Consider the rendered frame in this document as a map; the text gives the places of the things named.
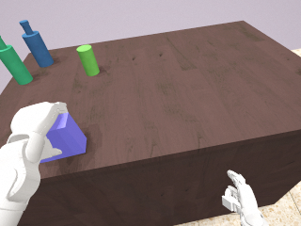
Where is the left robot hand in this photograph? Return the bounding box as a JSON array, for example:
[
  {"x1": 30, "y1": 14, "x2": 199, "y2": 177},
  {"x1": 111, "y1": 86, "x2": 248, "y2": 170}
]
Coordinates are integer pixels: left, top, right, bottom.
[{"x1": 10, "y1": 102, "x2": 68, "y2": 160}]

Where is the right robot hand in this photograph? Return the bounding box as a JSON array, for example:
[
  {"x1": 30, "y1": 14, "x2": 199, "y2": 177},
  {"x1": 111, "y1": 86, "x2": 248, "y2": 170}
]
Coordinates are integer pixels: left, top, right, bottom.
[{"x1": 222, "y1": 170, "x2": 259, "y2": 215}]

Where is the sponge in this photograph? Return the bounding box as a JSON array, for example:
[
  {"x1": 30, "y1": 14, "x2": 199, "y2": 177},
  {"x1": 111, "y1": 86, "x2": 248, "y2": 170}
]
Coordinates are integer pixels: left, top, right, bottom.
[{"x1": 40, "y1": 112, "x2": 87, "y2": 163}]

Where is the left robot forearm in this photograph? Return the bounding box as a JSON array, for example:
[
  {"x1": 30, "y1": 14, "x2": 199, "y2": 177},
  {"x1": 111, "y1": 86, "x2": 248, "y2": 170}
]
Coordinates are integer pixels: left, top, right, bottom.
[{"x1": 0, "y1": 130, "x2": 45, "y2": 226}]

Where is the right robot forearm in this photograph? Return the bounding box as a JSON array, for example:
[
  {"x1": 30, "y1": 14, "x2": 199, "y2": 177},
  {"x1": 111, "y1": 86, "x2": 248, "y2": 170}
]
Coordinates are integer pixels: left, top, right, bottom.
[{"x1": 240, "y1": 206, "x2": 269, "y2": 226}]

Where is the table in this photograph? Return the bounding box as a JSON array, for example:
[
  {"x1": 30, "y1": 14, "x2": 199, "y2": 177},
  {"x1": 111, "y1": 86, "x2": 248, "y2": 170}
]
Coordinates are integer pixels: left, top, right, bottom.
[{"x1": 0, "y1": 20, "x2": 301, "y2": 226}]

